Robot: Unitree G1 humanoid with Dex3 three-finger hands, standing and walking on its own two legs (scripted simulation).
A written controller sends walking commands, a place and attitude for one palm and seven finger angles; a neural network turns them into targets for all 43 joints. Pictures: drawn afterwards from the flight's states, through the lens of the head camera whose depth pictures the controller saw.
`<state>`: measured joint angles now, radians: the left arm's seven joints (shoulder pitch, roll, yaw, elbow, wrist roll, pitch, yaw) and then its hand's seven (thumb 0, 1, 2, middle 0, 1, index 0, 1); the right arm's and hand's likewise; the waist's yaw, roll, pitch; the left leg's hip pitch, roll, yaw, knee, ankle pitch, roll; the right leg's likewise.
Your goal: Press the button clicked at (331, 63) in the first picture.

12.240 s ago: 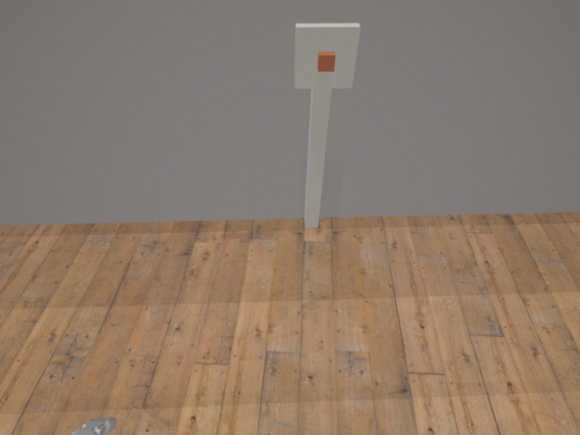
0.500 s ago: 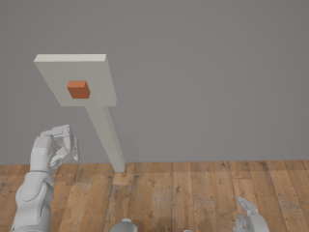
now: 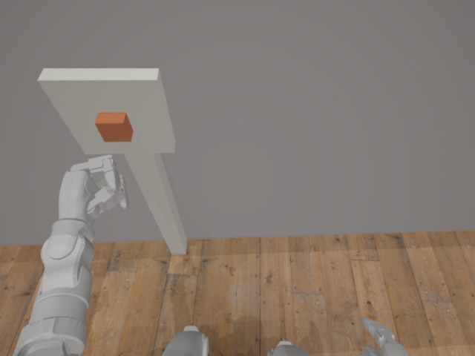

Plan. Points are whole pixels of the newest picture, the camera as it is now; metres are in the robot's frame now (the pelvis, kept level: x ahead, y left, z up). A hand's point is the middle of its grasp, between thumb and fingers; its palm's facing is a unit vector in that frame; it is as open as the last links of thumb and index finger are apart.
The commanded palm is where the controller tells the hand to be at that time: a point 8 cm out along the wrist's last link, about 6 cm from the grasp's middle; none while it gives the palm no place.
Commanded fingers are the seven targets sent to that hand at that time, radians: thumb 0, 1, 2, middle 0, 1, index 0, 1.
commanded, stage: aim a knuckle at the button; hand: left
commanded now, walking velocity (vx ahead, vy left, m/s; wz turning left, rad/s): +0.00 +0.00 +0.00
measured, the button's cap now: (115, 126) +0.48 +0.24 +0.08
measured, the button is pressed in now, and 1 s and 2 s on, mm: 0 0 11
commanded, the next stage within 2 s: press the button with the knuckle in 0.90 s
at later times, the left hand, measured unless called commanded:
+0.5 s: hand (123, 181) +0.39 +0.21 +0.05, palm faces +0.08 -1.00 -0.01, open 3.1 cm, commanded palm +0.36 +0.26 +0.05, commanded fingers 0.00 0.90 0.90 -1.30 -1.50 -1.30 -1.50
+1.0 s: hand (119, 180) +0.39 +0.22 +0.05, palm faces +0.09 -1.00 -0.01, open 3.1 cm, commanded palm +0.36 +0.26 +0.06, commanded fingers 0.00 0.90 0.90 -1.30 -1.50 -1.30 -1.50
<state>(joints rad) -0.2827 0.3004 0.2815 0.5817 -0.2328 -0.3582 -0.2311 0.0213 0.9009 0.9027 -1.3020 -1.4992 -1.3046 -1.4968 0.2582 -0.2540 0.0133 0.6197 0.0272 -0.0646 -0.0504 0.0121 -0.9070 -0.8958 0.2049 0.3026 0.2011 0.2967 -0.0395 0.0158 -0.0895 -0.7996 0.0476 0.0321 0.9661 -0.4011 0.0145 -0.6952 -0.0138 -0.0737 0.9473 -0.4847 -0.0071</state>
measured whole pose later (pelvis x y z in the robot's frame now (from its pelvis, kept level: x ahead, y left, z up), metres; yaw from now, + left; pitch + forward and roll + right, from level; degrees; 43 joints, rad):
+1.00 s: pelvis +0.00 +0.00 +0.00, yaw -1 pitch +15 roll -2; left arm -0.38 0.33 0.32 0.71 -0.21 -0.40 -0.22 0.02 0.90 0.90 -1.30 -1.50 -1.30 -1.50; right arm 0.27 -0.25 0.01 0.60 0.03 0.00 -0.04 0.01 -0.91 -0.90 0.20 0.30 0.20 0.30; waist -0.06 0.01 -0.10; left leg -0.84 0.06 0.03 0.99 -0.41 0.02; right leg -0.73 0.00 -0.07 0.96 -0.48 -0.01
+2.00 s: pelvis -0.02 +0.00 -0.02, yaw +0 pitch +17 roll -3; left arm -0.73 0.45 0.36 1.09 -0.15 -0.46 -0.25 -0.04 0.78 0.95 -1.30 -1.50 -1.35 -1.50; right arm 0.32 -0.26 0.03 0.66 0.02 0.03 -0.05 0.01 -0.91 -0.90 0.21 0.30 0.20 0.30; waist -0.10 0.02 -0.10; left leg -0.97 0.06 0.00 1.06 -0.40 0.01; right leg -0.85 0.00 -0.10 1.03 -0.48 -0.02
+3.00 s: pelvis -0.03 +0.01 -0.02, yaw -2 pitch +17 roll -3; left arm -0.65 0.41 0.33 0.95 -0.17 -0.41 -0.18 0.03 0.87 0.90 -1.30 -1.50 -1.41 -1.50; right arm 0.34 -0.26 0.03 0.63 0.02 0.02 -0.03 0.01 -0.91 -0.90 0.21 0.30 0.20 0.30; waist -0.10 0.02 -0.10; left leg -0.96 0.05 0.00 1.05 -0.39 0.03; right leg -0.85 0.01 -0.07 1.01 -0.46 0.00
